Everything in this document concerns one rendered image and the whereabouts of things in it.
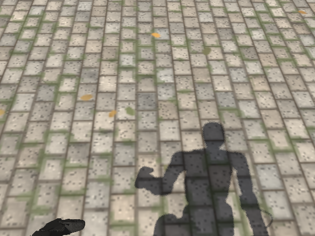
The robot left hand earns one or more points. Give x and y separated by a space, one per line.
60 227

